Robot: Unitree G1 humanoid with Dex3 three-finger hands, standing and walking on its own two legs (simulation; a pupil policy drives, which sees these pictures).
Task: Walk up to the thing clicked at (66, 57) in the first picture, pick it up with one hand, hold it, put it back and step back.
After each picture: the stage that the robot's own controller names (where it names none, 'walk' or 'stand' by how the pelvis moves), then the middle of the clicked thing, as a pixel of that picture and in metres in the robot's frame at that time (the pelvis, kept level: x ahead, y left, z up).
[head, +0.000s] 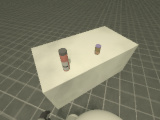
stand; (64, 60) +0.52 +0.26 -0.05
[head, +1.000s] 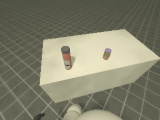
rise first; (67, 59) +0.50 +0.27 -0.04
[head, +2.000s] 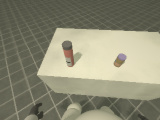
rise first; (69, 55) +0.47 +0.22 -0.01
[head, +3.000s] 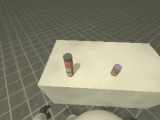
stand; (69, 66) +0.45 +0.20 -0.05
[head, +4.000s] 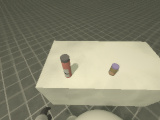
stand; (66, 67) +0.44 +0.22 -0.05
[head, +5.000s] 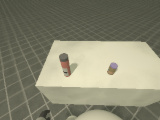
stand; (65, 66) +0.45 +0.23 -0.06
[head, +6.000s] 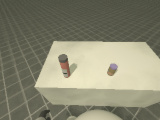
stand; (65, 67) +0.44 +0.24 -0.06
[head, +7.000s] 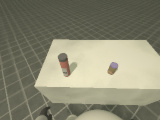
rise first; (65, 66) +0.44 +0.24 -0.05
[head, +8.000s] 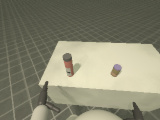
rise first; (69, 66) +0.45 +0.22 -0.05
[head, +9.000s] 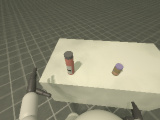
go down; (70, 64) +0.46 +0.21 -0.04
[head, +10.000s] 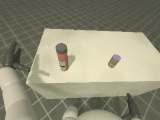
go down; (63, 59) +0.45 +0.20 +0.01
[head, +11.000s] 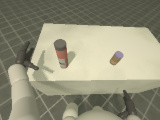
close in; (62, 56) +0.45 +0.20 +0.02
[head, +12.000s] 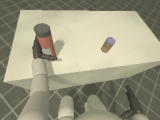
close; (47, 45) +0.49 +0.22 +0.06
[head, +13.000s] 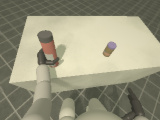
lift; (50, 51) +0.45 +0.23 +0.06
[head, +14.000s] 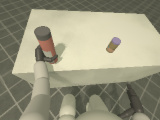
lift; (48, 48) +0.46 +0.24 +0.07
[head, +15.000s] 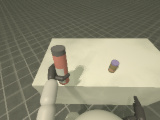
hold; (61, 66) +0.32 +0.19 +0.13
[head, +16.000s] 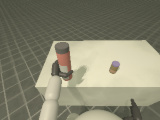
hold; (65, 63) +0.33 +0.17 +0.15
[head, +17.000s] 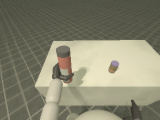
crouch; (65, 66) +0.33 +0.17 +0.13
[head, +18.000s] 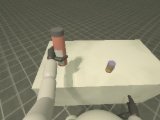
crouch; (60, 49) +0.43 +0.20 +0.18
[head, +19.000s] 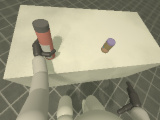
lower; (46, 43) +0.50 +0.23 +0.05
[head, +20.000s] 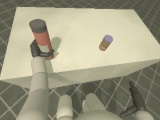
lower; (44, 43) +0.50 +0.23 +0.06
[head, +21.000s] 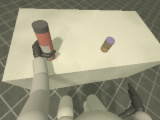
lower; (46, 44) +0.50 +0.23 +0.06
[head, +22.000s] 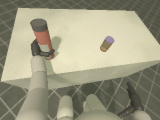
lower; (45, 42) +0.50 +0.23 +0.07
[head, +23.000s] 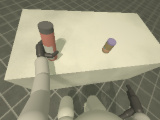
loosen; (49, 44) +0.49 +0.22 +0.06
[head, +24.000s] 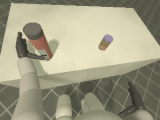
withdraw; (41, 45) +0.47 +0.23 +0.06
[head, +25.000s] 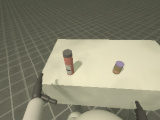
sink last; (69, 63) +0.46 +0.22 +0.00
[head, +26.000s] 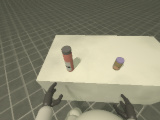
stand; (68, 60) +0.47 +0.21 +0.00
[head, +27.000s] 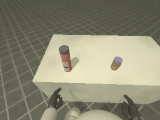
stand; (66, 60) +0.46 +0.22 +0.01
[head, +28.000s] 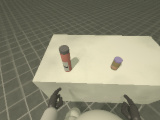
stand; (66, 60) +0.46 +0.22 +0.01
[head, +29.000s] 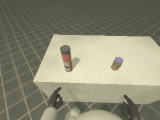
stand; (67, 60) +0.46 +0.21 +0.01
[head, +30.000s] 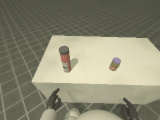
stand; (65, 60) +0.46 +0.21 +0.01
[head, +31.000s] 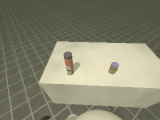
stand; (69, 64) +0.49 +0.21 -0.05
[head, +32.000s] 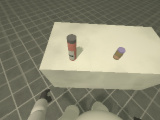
walk; (72, 49) +0.54 +0.17 -0.02
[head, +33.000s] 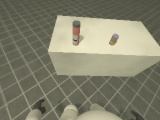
walk; (76, 34) +0.75 +0.19 -0.04
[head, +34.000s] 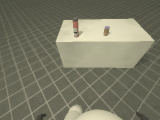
stand; (75, 28) +1.05 +0.31 -0.03
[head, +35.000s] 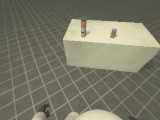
stand; (83, 27) +1.09 +0.18 -0.05
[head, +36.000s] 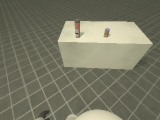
stand; (77, 29) +1.10 +0.23 -0.05
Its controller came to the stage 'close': yes
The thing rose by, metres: 0.22
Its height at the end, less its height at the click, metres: +0.00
